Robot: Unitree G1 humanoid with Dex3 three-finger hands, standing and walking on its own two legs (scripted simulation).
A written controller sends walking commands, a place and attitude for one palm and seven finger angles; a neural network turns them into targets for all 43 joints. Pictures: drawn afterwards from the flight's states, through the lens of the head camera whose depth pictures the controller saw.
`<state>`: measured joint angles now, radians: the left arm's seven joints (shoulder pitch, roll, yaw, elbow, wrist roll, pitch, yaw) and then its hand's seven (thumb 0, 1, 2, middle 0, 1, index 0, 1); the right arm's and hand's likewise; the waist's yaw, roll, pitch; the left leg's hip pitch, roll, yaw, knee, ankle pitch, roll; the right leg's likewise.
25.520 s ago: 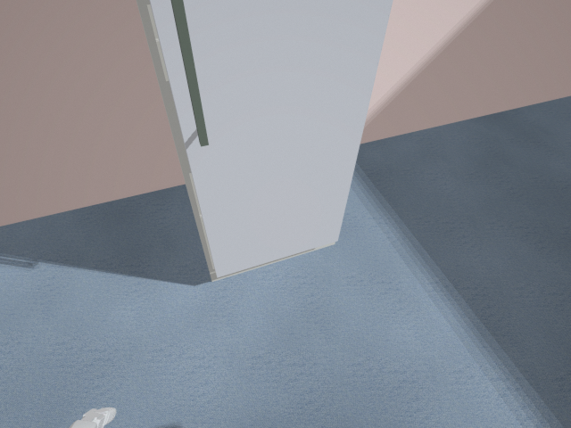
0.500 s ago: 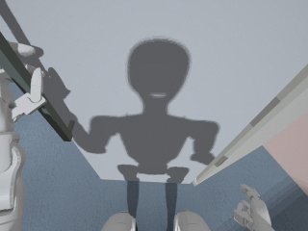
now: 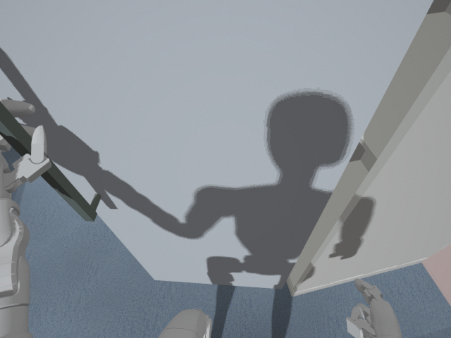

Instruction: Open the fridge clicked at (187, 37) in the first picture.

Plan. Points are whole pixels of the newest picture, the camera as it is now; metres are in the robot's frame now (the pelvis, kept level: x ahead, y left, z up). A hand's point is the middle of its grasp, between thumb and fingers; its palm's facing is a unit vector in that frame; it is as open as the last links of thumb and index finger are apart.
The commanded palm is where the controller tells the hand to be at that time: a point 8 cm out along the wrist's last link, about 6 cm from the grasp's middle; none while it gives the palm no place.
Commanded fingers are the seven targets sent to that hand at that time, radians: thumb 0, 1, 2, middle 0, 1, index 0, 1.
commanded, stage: stop walking and hold the door back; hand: left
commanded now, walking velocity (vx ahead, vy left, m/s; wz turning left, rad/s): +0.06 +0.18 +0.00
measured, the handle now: (43, 148) +0.35 +0.30 +0.17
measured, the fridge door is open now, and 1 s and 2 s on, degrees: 73 71 69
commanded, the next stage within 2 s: loosen the grip on the handle in 1.06 s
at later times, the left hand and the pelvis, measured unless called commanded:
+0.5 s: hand (38, 150) +0.32 +0.28 +0.20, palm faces +0.40 -0.88 -0.25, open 5.5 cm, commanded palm +0.29 +0.33 +0.18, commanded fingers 0.00 0.90 0.90 -0.45 -1.40 -0.45 -1.40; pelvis -0.10 +0.00 -0.01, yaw +3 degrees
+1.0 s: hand (43, 150) +0.32 +0.28 +0.19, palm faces +0.30 -0.94 -0.17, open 5.3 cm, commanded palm +0.29 +0.33 +0.18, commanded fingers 0.00 0.90 0.90 -0.45 -1.40 -0.45 -1.40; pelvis -0.12 +0.04 +0.00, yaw +0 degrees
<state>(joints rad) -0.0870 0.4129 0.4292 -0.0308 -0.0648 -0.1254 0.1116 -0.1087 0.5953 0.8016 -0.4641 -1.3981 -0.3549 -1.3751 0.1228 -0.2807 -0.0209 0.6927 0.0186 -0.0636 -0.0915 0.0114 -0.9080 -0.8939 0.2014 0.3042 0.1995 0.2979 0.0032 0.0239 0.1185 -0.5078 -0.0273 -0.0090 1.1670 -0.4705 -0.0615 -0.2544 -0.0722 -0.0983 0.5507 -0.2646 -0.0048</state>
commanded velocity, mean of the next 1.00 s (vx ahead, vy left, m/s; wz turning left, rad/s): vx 0.11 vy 0.01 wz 0.00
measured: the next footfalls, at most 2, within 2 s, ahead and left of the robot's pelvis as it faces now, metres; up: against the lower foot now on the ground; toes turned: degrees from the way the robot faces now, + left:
left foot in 0.20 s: -0.03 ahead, +0.12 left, +0.00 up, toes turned +7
right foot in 0.44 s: -0.03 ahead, -0.09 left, +0.00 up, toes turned +0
